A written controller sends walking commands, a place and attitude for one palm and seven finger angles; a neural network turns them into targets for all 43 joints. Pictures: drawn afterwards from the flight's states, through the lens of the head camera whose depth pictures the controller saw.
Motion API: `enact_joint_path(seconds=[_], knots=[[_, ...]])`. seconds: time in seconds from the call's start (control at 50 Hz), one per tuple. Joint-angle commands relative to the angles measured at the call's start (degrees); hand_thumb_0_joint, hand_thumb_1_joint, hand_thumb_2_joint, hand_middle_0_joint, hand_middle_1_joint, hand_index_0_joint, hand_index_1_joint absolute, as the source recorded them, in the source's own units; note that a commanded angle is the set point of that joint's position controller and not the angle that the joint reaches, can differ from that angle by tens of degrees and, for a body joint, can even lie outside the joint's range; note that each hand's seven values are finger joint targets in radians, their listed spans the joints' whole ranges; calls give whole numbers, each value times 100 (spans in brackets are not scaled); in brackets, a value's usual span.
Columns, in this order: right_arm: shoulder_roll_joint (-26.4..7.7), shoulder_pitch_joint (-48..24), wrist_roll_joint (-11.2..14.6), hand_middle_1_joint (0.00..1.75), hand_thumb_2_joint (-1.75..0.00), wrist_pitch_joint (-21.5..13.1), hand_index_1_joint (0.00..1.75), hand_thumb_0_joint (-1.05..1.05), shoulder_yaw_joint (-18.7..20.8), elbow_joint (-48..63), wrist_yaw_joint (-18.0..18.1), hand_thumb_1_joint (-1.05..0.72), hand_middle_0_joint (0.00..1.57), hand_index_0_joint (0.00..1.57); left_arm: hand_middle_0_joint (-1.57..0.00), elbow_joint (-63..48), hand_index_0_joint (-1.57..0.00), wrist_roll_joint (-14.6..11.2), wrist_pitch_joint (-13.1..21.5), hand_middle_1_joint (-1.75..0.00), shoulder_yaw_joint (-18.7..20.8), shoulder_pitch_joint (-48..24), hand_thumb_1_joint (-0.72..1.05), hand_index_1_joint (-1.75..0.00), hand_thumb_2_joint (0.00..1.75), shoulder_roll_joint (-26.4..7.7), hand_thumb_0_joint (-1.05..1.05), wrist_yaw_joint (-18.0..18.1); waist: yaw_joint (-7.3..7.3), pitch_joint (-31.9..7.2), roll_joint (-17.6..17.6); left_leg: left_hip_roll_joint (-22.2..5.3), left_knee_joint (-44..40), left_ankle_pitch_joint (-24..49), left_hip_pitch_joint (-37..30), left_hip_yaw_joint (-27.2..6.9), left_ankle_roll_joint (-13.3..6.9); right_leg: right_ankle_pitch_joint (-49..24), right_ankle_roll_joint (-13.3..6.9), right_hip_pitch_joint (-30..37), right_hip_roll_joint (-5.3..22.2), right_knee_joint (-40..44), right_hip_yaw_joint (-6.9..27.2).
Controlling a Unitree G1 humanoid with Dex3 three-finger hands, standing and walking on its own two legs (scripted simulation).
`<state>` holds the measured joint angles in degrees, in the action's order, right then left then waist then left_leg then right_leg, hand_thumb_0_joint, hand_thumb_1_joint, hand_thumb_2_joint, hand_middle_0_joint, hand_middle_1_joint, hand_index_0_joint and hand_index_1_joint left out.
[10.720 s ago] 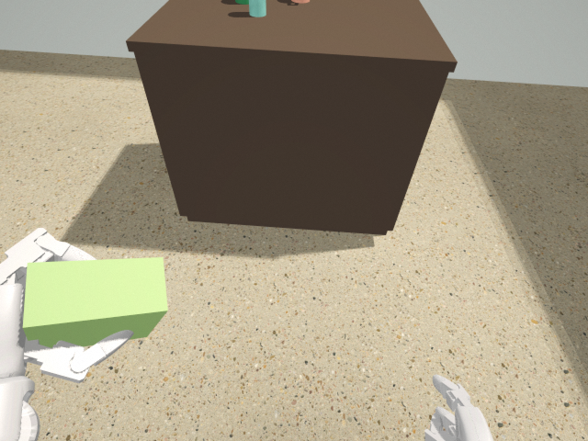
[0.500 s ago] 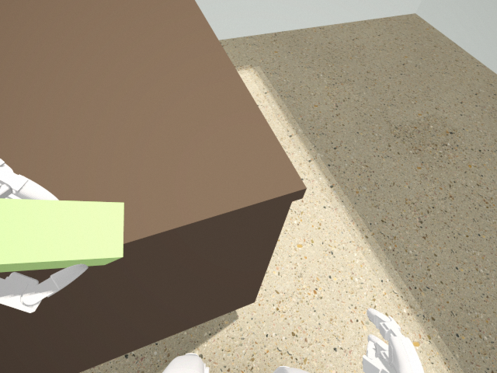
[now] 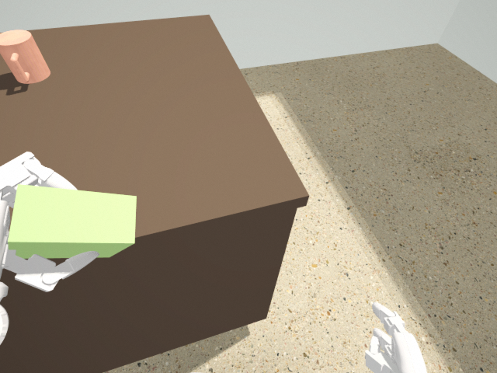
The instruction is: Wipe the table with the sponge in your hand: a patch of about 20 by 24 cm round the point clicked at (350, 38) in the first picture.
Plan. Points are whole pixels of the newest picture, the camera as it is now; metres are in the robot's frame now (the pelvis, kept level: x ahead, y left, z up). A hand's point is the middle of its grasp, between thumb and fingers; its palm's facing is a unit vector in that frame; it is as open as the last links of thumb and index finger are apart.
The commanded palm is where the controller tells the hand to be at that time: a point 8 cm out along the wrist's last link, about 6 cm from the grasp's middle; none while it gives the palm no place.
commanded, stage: come to a stop and stand still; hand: left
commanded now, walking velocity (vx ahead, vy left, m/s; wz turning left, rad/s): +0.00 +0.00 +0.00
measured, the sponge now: (88, 228) +0.23 +0.23 +0.16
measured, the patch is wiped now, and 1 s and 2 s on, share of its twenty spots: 0.00 0.00 0.00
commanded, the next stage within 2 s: look again from close up in 0.78 s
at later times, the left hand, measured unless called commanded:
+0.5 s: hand (40, 197) +0.26 +0.30 +0.17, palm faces +0.37 -0.86 -0.34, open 9.9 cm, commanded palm +0.19 +0.33 +0.18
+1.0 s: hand (36, 202) +0.26 +0.31 +0.16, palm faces +0.37 -0.86 -0.34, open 9.9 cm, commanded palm +0.20 +0.34 +0.18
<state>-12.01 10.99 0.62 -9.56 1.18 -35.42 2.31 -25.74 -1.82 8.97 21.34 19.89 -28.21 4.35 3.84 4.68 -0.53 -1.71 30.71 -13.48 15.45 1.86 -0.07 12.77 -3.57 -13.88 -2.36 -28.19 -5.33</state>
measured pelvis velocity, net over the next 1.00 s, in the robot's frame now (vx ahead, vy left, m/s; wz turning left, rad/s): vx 0.03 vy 0.06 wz -0.03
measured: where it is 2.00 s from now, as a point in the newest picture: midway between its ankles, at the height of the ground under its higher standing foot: outside the picture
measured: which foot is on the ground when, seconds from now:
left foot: down 0.00-1.00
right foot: down 0.00-1.00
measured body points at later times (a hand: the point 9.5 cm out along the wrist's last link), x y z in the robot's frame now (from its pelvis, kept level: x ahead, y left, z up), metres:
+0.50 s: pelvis +0.02 +0.05 +0.00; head +0.04 +0.08 +0.45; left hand +0.24 +0.35 +0.19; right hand +0.18 -0.18 -0.06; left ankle +0.03 +0.12 -0.73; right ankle +0.03 -0.08 -0.73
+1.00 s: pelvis +0.03 +0.06 +0.00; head +0.05 +0.09 +0.45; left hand +0.23 +0.35 +0.18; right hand +0.21 -0.16 -0.06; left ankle +0.03 +0.12 -0.73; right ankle +0.03 -0.08 -0.73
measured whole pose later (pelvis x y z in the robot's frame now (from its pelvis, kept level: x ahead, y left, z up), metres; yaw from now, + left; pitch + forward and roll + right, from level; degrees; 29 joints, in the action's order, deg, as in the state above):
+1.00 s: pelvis +0.03 +0.06 +0.00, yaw -2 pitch -1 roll -2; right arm -10.6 10.7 0.3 -5.6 -1.6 -32.6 0.3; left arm -26.8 -1.9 10.8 20.2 22.7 -20.3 6.4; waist 1.8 3.1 -1.7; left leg 1.5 28.1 -15.1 12.4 5.3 -4.6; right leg 12.4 1.3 -10.9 0.6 -24.4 -1.8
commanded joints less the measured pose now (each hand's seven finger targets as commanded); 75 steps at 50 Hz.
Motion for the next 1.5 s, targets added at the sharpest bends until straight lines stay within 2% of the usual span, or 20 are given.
enact_joint_path(seconds=[0.0, 0.06, 0.12, 0.18, 0.22, 0.26, 0.28, 0.34, 0.48, 0.6, 0.76, 1.04, 1.24, 1.26, 1.28, 1.3, 1.32, 1.34, 1.38, 1.48], knots=[[-709, -253, 54, 30, -90, -308, 30, 0, 157, 707, -25, -90, 20, 20, -120, 489, -120, -202, 508, -160, 809, -1569, 10, -160, 130, -651, 0, 73, -186, -1244, 236, -210, -532, 496, -830, -99, -62, -1063, 111, 223, 890, 582, 1366], [-691, -288, 190, 30, -90, -152, 30, 0, 157, 918, -268, -90, 20, 20, -120, 196, -120, -290, 324, -160, -320, -189, 10, -160, 130, 545, 0, -71, -148, -1320, 466, -304, -685, 296, -848, -148, -232, -567, 499, 255, 781, 640, 1128], [-663, -397, 186, 30, -90, -2, 30, 0, 63, 1217, -311, -90, 20, 20, -120, -558, -120, -118, 211, -160, -345, 141, 10, -160, 130, 314, 0, -1, -148, -940, -419, -346, -795, -368, -299, -216, -244, 463, 526, 192, 703, 993, 1035], [-618, -556, 112, 30, -90, 82, 30, 0, -13, 1318, -159, -90, 20, 20, -120, -796, -120, -68, 223, -160, 393, 33, 10, -160, 130, -389, 0, 175, -183, -700, -1033, -189, -680, -576, -368, -138, -180, 1317, 251, -355, 779, 1384, 1078], [-602, -624, 52, 30, -90, 55, 30, 0, -37, 1376, -60, -90, 20, 20, -120, -1177, -120, -78, 353, -160, 821, -387, 10, -160, 130, -720, 0, 224, -230, -669, -693, -142, -707, -495, -330, -185, -189, 1306, 170, -383, 763, 1332, 1167], [-654, -677, 22, 30, -90, 35, 30, 0, -37, 1267, 5, -90, 20, 20, -120, -1497, -120, -79, 519, -160, 1068, -966, 10, -160, 130, -980, 0, 326, -276, -632, 297, -290, -1013, -634, -154, -349, -209, 921, 177, -174, 639, 1031, 1055], [-606, -561, 20, 30, -90, -5, 30, 0, -36, 1210, 9, -90, 20, 20, -120, -1208, -120, -95, 554, -160, 683, -869, 10, -160, 130, -466, 0, 299, -289, -691, 793, -364, -1165, -733, -32, -423, -241, 562, 161, 78, 556, 795, 951], [-633, -408, 20, 30, -90, -128, 30, 0, -14, 1138, -44, -90, 20, 20, -120, -1016, -120, -38, 660, -160, 580, -767, 10, -160, 130, -352, 0, 245, -248, -807, 1341, -393, -1259, -720, 223, -433, -272, -157, 180, 622, 431, 531, 797], [-687, -368, -13, 30, -90, -181, 30, 0, 40, 1123, -142, -90, 20, 20, -120, -1220, -120, -12, 665, -160, 257, -19, 10, -160, 130, -30, 0, 186, -248, -1248, 309, -402, -938, 1443, -546, -453, -70, -1160, 244, 566, 388, 333, 518], [-674, -392, -38, 30, -90, -69, 30, 0, 69, 1143, -132, -90, 20, 20, -120, -1436, -120, -6, 656, -160, 548, -94, 10, -160, 130, -302, 0, 212, -263, -1239, 641, -515, -900, 2398, -752, -463, 113, -827, 259, 418, 318, 78, 376], [-648, -445, -14, 30, -90, 37, 30, 0, 51, 1151, -144, -90, 20, 20, -120, -1367, -120, -17, 593, -160, 562, -148, 10, -160, 130, -242, 0, 215, -279, -1144, 672, -459, -871, 2119, -650, -347, 198, -1047, 225, 591, 342, 247, 385], [-674, -473, -11, 30, -90, 82, 30, 0, 82, 1155, -59, -90, 20, 20, -120, -1203, -120, -8, 522, -160, 371, -174, 10, -160, 130, -108, 0, 279, -268, -995, 371, -303, -1109, 279, -146, -379, -31, -980, 207, 891, 448, 567, 646], [-701, -473, 2, 30, -90, 66, 30, 0, 118, 1134, -20, -90, 20, 20, -120, -1087, -120, -9, 494, -160, 352, -91, 10, -160, 130, -97, 0, 305, -268, -898, 233, -234, -1058, 160, -174, -358, -125, -907, 182, 809, 526, 721, 770], [-955, 622, 305, 30, -90, 324, 30, 0, -910, 1972, 442, -90, 20, 20, -120, -2860, -120, -9, 1220, -160, 1524, -4962, 10, -160, 130, -4195, 0, 409, -683, -718, 1404, -315, -1339, -649, 1109, -1006, -191, 394, 620, 1378, 87, -316, 499], [-583, -239, -357, 30, -90, 213, 30, 0, 37, 857, 283, -90, 20, 20, -120, 470, -120, 672, 190, -160, 1587, -3107, 10, -160, 130, -1648, 0, 191, 67, -1397, 1136, -39, -906, 1250, -642, -696, 465, -85, 117, 421, -70, -387, 234], [-815, -277, -330, 30, -90, 86, 30, 0, 26, 945, -96, -90, 20, 20, -120, 446, -120, 419, 56, -160, 402, -2362, 10, -160, 130, -926, 0, 100, -233, -958, 623, 16, -848, 2631, -636, -696, 635, -322, 82, 17, -74, -99, -22], [-1033, -191, -247, 30, -90, 238, 30, 0, 181, 794, -171, -90, 20, 20, -120, 53, -120, 436, -134, -160, 771, -1913, 10, -160, 130, -1043, 0, 98, -118, -1819, 937, -196, -669, 3026, -1472, -621, 601, -572, 150, -148, -129, -247, 117], [-1019, -443, -226, 30, -90, 268, 30, 0, 133, 950, -137, -90, 20, 20, -120, -102, -120, 144, -389, -160, 424, -2074, 10, -160, 130, -644, 0, -41, -12, -1984, 1159, -44, -570, 2857, -1547, -550, 509, -532, 143, -149, -11, -200, 214], [-1071, -772, -127, 30, -90, 308, 30, 0, 32, 976, -169, -90, 20, 20, -120, -172, -120, -130, -864, -160, 360, -1822, 10, -160, 130, -621, 0, -204, 109, -1832, 898, 58, -577, 1977, -1101, -335, 373, -730, 74, 186, 92, -20, 102], [-1009, -1096, -126, 30, -90, 533, 30, 0, -83, 1221, -202, -90, 20, 20, -120, -1223, -120, 742, -1140, -160, 419, -1019, 10, -160, 130, -1325, 0, -106, 15, -1173, 554, 116, -607, 1112, -366, -228, -47, -486, 97, 131, 110, 84, 111]])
